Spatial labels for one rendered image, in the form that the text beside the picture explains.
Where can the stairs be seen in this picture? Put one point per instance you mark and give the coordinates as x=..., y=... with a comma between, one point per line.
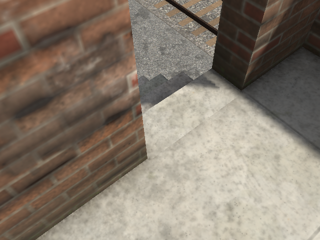
x=158, y=88

